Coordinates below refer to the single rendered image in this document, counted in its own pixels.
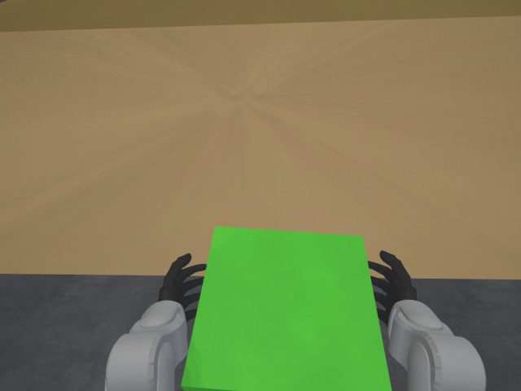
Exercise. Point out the robot left hand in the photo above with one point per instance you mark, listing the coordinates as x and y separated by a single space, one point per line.
174 289

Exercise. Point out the left robot forearm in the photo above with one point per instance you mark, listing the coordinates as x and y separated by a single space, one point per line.
146 357

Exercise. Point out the right robot forearm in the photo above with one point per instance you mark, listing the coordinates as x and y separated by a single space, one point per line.
434 358

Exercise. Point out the robot right hand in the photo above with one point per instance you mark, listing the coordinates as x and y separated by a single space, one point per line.
398 288

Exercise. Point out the carton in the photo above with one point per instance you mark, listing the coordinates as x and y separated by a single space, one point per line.
286 311

